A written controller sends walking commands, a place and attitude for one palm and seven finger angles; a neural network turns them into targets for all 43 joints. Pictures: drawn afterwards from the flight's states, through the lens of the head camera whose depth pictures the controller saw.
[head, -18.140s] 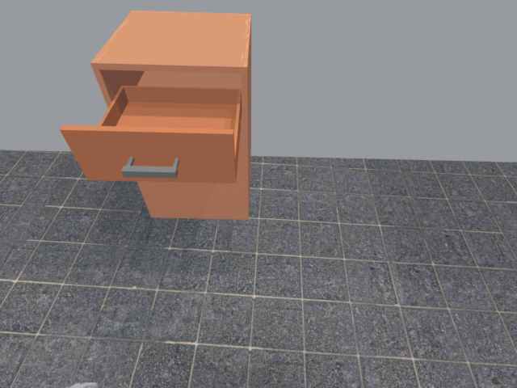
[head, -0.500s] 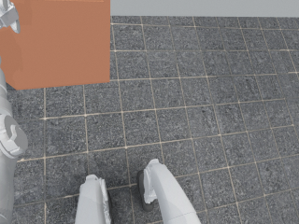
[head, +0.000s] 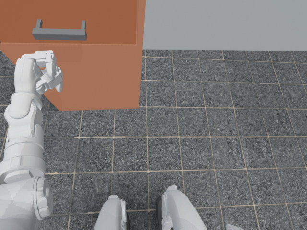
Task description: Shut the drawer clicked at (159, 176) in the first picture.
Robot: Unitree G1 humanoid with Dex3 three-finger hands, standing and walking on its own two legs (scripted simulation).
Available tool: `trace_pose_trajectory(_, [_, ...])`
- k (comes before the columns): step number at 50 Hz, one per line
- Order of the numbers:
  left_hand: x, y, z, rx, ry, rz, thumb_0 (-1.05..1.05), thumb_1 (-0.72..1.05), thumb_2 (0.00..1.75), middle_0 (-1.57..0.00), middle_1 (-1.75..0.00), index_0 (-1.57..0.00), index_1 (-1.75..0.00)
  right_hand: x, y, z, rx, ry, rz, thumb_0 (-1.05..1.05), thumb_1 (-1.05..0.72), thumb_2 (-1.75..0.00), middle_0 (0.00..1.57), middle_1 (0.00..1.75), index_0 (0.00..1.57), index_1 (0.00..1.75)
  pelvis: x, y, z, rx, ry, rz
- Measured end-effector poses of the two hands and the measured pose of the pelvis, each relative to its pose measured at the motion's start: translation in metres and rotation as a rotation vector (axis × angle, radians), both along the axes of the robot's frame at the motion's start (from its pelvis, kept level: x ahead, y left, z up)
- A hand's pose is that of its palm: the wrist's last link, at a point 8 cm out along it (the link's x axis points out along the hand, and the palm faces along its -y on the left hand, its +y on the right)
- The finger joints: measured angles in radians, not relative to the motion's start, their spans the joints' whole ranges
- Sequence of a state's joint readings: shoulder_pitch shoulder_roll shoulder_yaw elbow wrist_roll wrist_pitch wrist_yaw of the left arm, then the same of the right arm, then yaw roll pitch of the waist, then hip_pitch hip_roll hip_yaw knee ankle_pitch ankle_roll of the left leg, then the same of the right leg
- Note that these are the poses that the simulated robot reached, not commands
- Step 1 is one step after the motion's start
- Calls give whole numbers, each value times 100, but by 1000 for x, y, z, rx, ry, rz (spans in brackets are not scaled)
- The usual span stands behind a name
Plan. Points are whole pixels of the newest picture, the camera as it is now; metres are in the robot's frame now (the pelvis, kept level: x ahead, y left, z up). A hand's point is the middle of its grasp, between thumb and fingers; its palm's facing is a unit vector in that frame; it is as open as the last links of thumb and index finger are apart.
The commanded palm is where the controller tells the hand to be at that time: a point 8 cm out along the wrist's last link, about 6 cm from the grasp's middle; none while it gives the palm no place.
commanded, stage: draw the hand back to the body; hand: left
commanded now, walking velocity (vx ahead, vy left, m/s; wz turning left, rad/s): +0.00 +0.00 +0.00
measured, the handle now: (61, 29) +0.66 +0.23 -0.01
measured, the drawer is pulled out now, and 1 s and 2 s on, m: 0.00 0.00 0.00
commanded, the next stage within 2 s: step back with the hand held close in 1.14 s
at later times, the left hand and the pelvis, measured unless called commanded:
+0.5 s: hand out of the picture +0.32 +0.23 +0.14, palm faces +0.24 -0.93 -0.27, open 3.3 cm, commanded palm +0.27 +0.28 +0.17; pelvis +0.02 +0.01 +0.08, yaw +3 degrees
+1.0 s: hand out of the picture +0.19 +0.24 +0.27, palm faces +0.45 -0.79 -0.42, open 3.2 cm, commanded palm +0.14 +0.28 +0.27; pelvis +0.03 -0.01 +0.10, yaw +3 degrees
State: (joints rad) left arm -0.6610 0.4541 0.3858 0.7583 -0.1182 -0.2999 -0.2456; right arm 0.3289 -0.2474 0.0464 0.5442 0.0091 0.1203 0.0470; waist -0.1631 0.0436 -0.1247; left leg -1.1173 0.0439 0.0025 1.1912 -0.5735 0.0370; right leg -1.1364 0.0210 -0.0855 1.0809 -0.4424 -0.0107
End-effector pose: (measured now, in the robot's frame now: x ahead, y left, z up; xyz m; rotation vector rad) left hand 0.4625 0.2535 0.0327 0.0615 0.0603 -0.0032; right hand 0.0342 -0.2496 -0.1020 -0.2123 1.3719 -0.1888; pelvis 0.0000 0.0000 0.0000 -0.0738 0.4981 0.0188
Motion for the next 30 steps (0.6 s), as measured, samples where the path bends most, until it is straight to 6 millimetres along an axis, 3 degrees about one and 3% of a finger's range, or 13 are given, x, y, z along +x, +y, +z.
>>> trace_pose_trajectory(7, [-53,13,47,-8,-34,37,1,90,90,-140,-160,-140,-160,45,4,33,8,-172,57,0,-91,-90,20,30,20,30,12,-1,30,14,-111,19])
trace_pose_trajectory(14, [-95,17,75,-18,-54,9,1,90,90,-140,-160,-140,-160,91,-1,59,-18,-347,96,0,-91,-90,20,30,20,30,16,2,45,24,-209,31])
trace_pose_trajectory(16, [-110,16,83,57,-32,34,1,90,90,-140,-160,-140,-160,104,0,68,-22,-390,92,0,-91,-90,20,30,20,30,17,3,51,32,-242,27])
trace_pose_trajectory(23, [-163,18,113,194,39,209,1,90,90,-140,-160,-140,-160,146,20,96,-3,-522,120,1,-91,-90,20,30,20,30,23,6,74,54,-362,31])
trace_pose_trajectory(30, [-202,28,156,238,-19,323,1,90,90,-140,-160,-140,-160,180,43,118,50,-643,193,1,-91,-90,20,30,20,30,28,4,89,65,-457,40])
